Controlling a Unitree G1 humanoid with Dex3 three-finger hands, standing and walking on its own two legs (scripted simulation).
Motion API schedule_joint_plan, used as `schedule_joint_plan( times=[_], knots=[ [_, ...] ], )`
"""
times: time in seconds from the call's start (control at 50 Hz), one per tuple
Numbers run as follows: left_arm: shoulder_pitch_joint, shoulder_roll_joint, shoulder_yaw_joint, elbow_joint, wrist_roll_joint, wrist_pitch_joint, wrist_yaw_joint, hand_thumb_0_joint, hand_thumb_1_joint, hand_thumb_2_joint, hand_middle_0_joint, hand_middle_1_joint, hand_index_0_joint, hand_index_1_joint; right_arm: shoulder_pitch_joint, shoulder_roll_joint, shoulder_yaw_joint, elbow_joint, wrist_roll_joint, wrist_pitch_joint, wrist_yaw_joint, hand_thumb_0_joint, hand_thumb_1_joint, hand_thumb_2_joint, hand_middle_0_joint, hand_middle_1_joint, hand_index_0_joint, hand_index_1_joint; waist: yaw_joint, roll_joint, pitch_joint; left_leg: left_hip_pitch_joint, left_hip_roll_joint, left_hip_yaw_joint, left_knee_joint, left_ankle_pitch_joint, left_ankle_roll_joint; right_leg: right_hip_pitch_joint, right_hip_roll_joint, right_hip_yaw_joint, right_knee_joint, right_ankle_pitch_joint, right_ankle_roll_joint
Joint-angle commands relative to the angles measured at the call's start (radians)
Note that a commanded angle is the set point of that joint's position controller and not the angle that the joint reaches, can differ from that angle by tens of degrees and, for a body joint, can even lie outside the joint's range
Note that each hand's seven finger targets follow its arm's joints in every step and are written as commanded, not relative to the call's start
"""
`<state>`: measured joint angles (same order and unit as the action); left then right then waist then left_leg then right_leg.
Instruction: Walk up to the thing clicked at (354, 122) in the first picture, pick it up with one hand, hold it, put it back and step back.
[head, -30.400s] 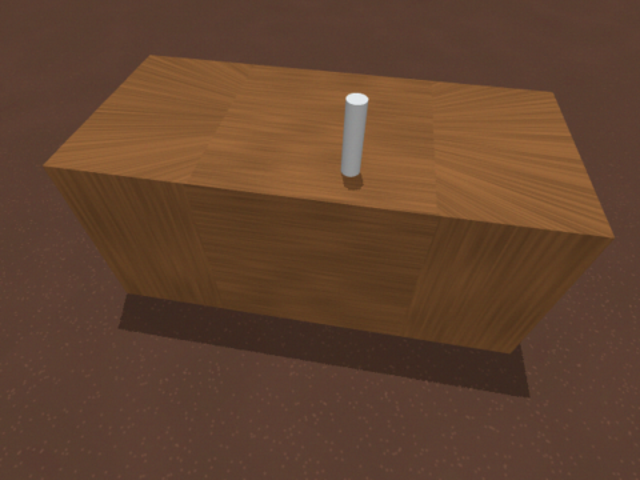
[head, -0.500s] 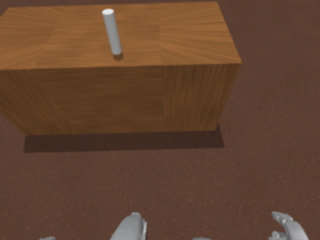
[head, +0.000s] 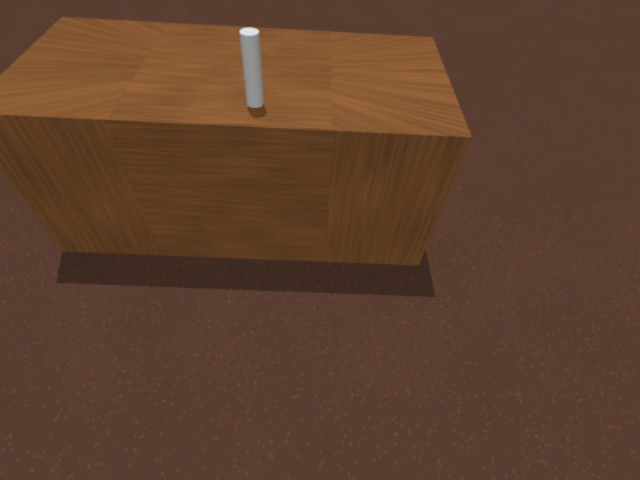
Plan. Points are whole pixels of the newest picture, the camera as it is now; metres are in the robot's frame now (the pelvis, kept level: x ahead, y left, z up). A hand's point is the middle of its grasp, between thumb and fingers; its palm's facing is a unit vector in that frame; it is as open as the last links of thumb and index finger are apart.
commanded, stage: step back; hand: left
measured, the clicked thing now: (252, 70) +1.08 +0.20 -0.06
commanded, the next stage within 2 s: stand in 0.86 s
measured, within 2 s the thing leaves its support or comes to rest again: neither
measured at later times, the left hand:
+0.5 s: hand out of the picture +0.08 +0.28 -0.15, palm faces -0.02 -0.93 -0.38, open 7.4 cm
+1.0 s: hand (132, 465) +0.17 +0.25 -0.14, palm faces +0.00 -0.95 -0.33, open 7.4 cm
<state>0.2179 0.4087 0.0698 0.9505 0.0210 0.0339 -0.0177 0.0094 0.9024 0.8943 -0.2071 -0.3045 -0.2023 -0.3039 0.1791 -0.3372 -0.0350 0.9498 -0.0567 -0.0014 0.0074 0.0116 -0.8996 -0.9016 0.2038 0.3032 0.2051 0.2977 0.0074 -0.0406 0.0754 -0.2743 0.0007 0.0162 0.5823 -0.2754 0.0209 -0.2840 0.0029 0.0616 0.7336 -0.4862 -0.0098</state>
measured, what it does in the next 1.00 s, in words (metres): steps on the spot: right foot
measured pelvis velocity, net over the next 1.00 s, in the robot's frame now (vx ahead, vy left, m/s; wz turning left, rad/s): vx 0.05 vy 0.00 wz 0.00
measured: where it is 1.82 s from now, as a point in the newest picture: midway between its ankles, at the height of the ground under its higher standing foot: outside the picture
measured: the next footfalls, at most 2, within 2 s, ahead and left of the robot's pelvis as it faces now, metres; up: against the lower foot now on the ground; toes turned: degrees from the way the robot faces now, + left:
right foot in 0.02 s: +0.07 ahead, -0.13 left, +0.00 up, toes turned -2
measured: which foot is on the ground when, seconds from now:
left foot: down 0.00-1.00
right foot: up 0.00-0.00, down 0.02-1.00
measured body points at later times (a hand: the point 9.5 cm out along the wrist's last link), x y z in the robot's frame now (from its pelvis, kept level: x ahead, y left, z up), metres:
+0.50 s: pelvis +0.01 +0.00 +0.00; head +0.03 +0.01 +0.45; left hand +0.08 +0.33 -0.12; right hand +0.10 -0.30 -0.12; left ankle +0.04 +0.13 -0.73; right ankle +0.02 -0.13 -0.73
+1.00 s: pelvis +0.05 +0.00 +0.01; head +0.06 +0.01 +0.46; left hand +0.17 +0.30 -0.12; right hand +0.15 -0.30 -0.11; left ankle +0.04 +0.12 -0.73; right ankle +0.03 -0.13 -0.73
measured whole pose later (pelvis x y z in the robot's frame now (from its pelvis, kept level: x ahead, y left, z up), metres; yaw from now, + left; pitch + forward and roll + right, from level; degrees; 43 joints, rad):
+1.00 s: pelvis +0.05 +0.00 +0.01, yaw +0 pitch -3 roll +0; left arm 0.04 0.35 0.02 1.08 0.00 -0.01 0.00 0.01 0.90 0.89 -0.21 -0.30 -0.20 -0.30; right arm 0.07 -0.33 -0.01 1.08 -0.01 -0.02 -0.01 0.01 -0.90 -0.90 0.20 0.30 0.20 0.30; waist 0.00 -0.02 0.07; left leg -0.14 0.01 0.01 0.44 -0.25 0.00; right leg -0.12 -0.03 -0.02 0.42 -0.26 0.03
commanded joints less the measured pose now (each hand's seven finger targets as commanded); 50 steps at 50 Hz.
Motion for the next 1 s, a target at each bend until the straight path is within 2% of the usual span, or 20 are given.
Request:
schedule_joint_plan(
  times=[0.0, 0.02, 0.04, 0.06, 0.14, 0.24, 0.26, 0.28, 0.3, 0.32, 0.38, 0.48, 0.5, 0.52, 0.54, 0.56, 0.6, 0.64, 0.72, 0.98],
  knots=[
    [0.014, 0.135, 0.042, -0.018, 0.016, -0.063, 0.017, 0.0, 0.9, 0.9, -0.2, -0.3, -0.2, -0.3, -0.062, -0.268, -0.075, -0.075, 0.014, -0.008, -0.005, 0.0, -0.9, -0.9, 0.2, 0.3, 0.2, 0.3, 0.023, 0.179, -0.064, -0.029, 0.177, -0.193, -0.164, -0.173, 0.103, 0.185, 0.021, -0.064, -0.423, 0.153, -0.036],
    [0.044, 0.178, 0.057, -0.001, 0.028, -0.072, 0.021, 0.0, 0.9, 0.9, -0.2, -0.3, -0.2, -0.3, -0.049, -0.229, -0.064, -0.083, 0.022, -0.007, -0.006, 0.0, -0.9, -0.9, 0.2, 0.3, 0.2, 0.3, 0.031, 0.09, -0.079, -0.144, 0.132, -0.152, -0.073, -0.16, 0.055, 0.317, -0.021, 0.04, -0.422, 0.153, -0.058],
    [0.064, 0.248, 0.068, -0.003, 0.032, -0.073, 0.024, 0.0, 0.9, 0.9, -0.2, -0.3, -0.2, -0.3, -0.106, -0.195, -0.055, -0.105, 0.029, -0.011, -0.004, 0.0, -0.9, -0.9, 0.2, 0.3, 0.2, 0.3, 0.064, -0.08, -0.052, -0.283, 0.002, -0.065, 0.066, -0.261, -0.006, 0.258, -0.183, 0.342, -0.479, -0.128, -0.13],
    [0.003, 0.296, 0.074, -0.022, 0.032, -0.074, 0.02, 0.0, 0.9, 0.9, -0.2, -0.3, -0.2, -0.3, -0.106, -0.221, -0.064, -0.092, 0.026, -0.011, -0.01, 0.0, -0.9, -0.9, 0.2, 0.3, 0.2, 0.3, 0.051, -0.109, 0.016, -0.225, -0.002, -0.065, 0.218, -0.281, -0.023, 0.073, -0.338, 0.482, -0.544, -0.322, -0.21],
    [-0.056, 0.232, 0.059, -0.045, 0.024, -0.093, 0.024, 0.0, 0.9, 0.9, -0.2, -0.3, -0.2, -0.3, -0.053, -0.22, -0.065, -0.065, 0.029, -0.032, 0.002, 0.0, -0.9, -0.9, 0.2, 0.3, 0.2, 0.3, 0.015, -0.069, 0.014, -0.187, 0.046, -0.097, 0.181, -0.173, -0.017, 0.091, -0.285, 0.298, -0.482, 0.007, -0.186],
    [-0.073, 0.188, 0.024, -0.053, 0.009, -0.072, 0.01, 0.0, 0.9, 0.9, -0.2, -0.3, -0.2, -0.3, 0.004, -0.193, -0.074, -0.02, 0.022, -0.05, -0.001, 0.0, -0.9, -0.9, 0.2, 0.3, 0.2, 0.3, -0.023, -0.074, -0.06, 0.158, -0.018, 0.011, -0.169, 0.038, -0.014, -0.024, -0.165, 0.072, -0.286, 0.328, -0.104],
    [-0.062, 0.153, 0.009, -0.06, 0.007, -0.069, 0.008, 0.0, 0.9, 0.9, -0.2, -0.3, -0.2, -0.3, 0.034, -0.215, -0.084, -0.013, 0.016, -0.055, -0.009, 0.0, -0.9, -0.9, 0.2, 0.3, 0.2, 0.3, -0.036, -0.018, -0.093, 0.269, 0.046, -0.078, -0.196, 0.055, 0.003, -0.105, -0.134, 0.039, -0.199, 0.349, -0.077],
    [-0.057, 0.1, -0.006, -0.061, -0.009, -0.064, 0.006, 0.0, 0.9, 0.9, -0.2, -0.3, -0.2, -0.3, 0.029, -0.274, -0.089, -0.019, 0.015, -0.061, -0.014, 0.0, -0.9, -0.9, 0.2, 0.3, 0.2, 0.3, -0.032, 0.163, -0.111, 0.279, 0.226, -0.353, -0.286, -0.102, 0.073, -0.202, -0.032, -0.027, -0.083, 0.143, -0.024],
    [-0.078, 0.157, 0.014, -0.046, -0.007, -0.054, 0.015, 0.0, 0.9, 0.9, -0.2, -0.3, -0.2, -0.3, 0.032, -0.339, -0.102, -0.016, 0.019, -0.058, -0.011, 0.0, -0.9, -0.9, 0.2, 0.3, 0.2, 0.3, -0.04, 0.173, -0.089, 0.148, 0.337, -0.475, -0.346, -0.329, 0.178, -0.161, -0.011, -0.035, 0.049, -0.077, -0.021],
    [-0.064, 0.189, 0.022, -0.041, -0.003, -0.055, 0.017, 0.0, 0.9, 0.9, -0.2, -0.3, -0.2, -0.3, 0.014, -0.338, -0.105, -0.021, 0.019, -0.058, -0.01, 0.0, -0.9, -0.9, 0.2, 0.3, 0.2, 0.3, -0.035, 0.135, -0.061, 0.127, 0.352, -0.484, -0.348, -0.334, 0.213, -0.163, -0.034, 0.017, 0.108, -0.083, -0.026],
    [-0.032, 0.162, 0.02, -0.016, -0.009, -0.063, 0.014, 0.0, 0.9, 0.9, -0.2, -0.3, -0.2, -0.3, -0.036, -0.298, -0.088, -0.023, 0.015, -0.06, -0.014, 0.0, -0.9, -0.9, 0.2, 0.3, 0.2, 0.3, -0.004, 0.187, -0.023, 0.1, 0.285, -0.314, -0.293, -0.073, 0.168, -0.14, -0.067, 0.005, 0.026, -0.027, -0.023],
    [0.025, 0.144, 0.031, 0.047, 0.007, -0.079, 0.022, 0.0, 0.9, 0.9, -0.2, -0.3, -0.2, -0.3, -0.117, -0.224, -0.057, -0.038, 0.04, -0.032, -0.007, 0.0, -0.9, -0.9, 0.2, 0.3, 0.2, 0.3, 0.049, 0.142, -0.092, -0.096, 0.167, -0.124, -0.121, 0.035, 0.047, 0.245, -0.015, -0.071, -0.332, 0.278, -0.016],
    [0.015, 0.191, 0.043, 0.039, 0.015, -0.086, 0.029, 0.0, 0.9, 0.9, -0.2, -0.3, -0.2, -0.3, -0.115, -0.183, -0.04, -0.048, 0.047, -0.031, -0.008, 0.0, -0.9, -0.9, 0.2, 0.3, 0.2, 0.3, 0.048, 0.034, -0.097, -0.159, 0.108, -0.073, -0.027, 0.045, 0.006, 0.285, -0.105, 0.072, -0.381, 0.286, -0.042],
    [0.001, 0.262, 0.047, 0.036, 0.015, -0.09, 0.031, 0.0, 0.9, 0.9, -0.2, -0.3, -0.2, -0.3, -0.118, -0.164, -0.038, -0.048, 0.049, -0.026, -0.011, 0.0, -0.9, -0.9, 0.2, 0.3, 0.2, 0.3, 0.035, -0.094, -0.074, -0.17, 0.018, -0.031, 0.077, -0.121, -0.024, 0.177, -0.261, 0.302, -0.454, 0.169, -0.118],
    [-0.093, 0.279, 0.045, 0.009, 0.012, -0.086, 0.027, 0.0, 0.9, 0.9, -0.2, -0.3, -0.2, -0.3, -0.084, -0.192, -0.047, -0.02, 0.045, -0.022, -0.015, 0.0, -0.9, -0.9, 0.2, 0.3, 0.2, 0.3, 0.007, -0.091, -0.03, -0.07, 0.024, -0.033, 0.117, -0.223, -0.034, 0.035, -0.34, 0.332, -0.443, 0.134, -0.195],
    [-0.149, 0.245, 0.038, -0.01, 0.009, -0.087, 0.026, 0.0, 0.9, 0.9, -0.2, -0.3, -0.2, -0.3, -0.041, -0.201, -0.046, 0.007, 0.045, -0.027, -0.014, 0.0, -0.9, -0.9, 0.2, 0.3, 0.2, 0.3, -0.022, -0.043, -0.036, -0.046, 0.037, -0.041, 0.066, -0.188, -0.029, 0.06, -0.311, 0.258, -0.39, 0.22, -0.192],
    [-0.182, 0.198, 0.023, -0.01, 0.0, -0.085, 0.031, 0.0, 0.9, 0.9, -0.2, -0.3, -0.2, -0.3, -0.015, -0.196, -0.046, 0.042, 0.042, -0.039, -0.015, 0.0, -0.9, -0.9, 0.2, 0.3, 0.2, 0.3, -0.036, -0.039, -0.081, 0.058, 0.064, -0.049, -0.105, 0.108, -0.01, 0.072, -0.222, 0.103, -0.311, 0.435, -0.107],
    [-0.153, 0.166, 0.012, 0.006, -0.01, -0.078, 0.024, 0.0, 0.9, 0.9, -0.2, -0.3, -0.2, -0.3, -0.033, -0.222, -0.047, 0.049, 0.036, -0.05, -0.015, 0.0, -0.9, -0.9, 0.2, 0.3, 0.2, 0.3, -0.001, -0.019, -0.143, 0.102, 0.126, -0.128, -0.134, 0.312, 0.034, 0.115, -0.118, -0.001, -0.255, 0.49, -0.033],
    [-0.148, 0.187, 0.023, 0.039, -0.011, -0.074, 0.032, 0.0, 0.9, 0.9, -0.2, -0.3, -0.2, -0.3, -0.074, -0.219, -0.043, 0.054, 0.045, -0.044, -0.02, 0.0, -0.9, -0.9, 0.2, 0.3, 0.2, 0.3, 0.009, -0.007, -0.157, 0.075, 0.097, -0.061, -0.069, 0.431, 0.02, 0.231, -0.133, -0.009, -0.253, 0.639, -0.038],
    [-0.203, 0.143, -0.012, 0.089, -0.017, -0.066, 0.028, 0.0, 0.9, 0.9, -0.2, -0.3, -0.2, -0.3, -0.151, -0.217, -0.02, 0.082, 0.051, -0.041, -0.023, 0.0, -0.9, -0.9, 0.2, 0.3, 0.2, 0.3, 0.0, 0.076, -0.165, 0.211, 0.135, -0.107, -0.231, 0.498, 0.0, 0.253, -0.13, -0.009, -0.366, 0.613, -0.004]
  ],
)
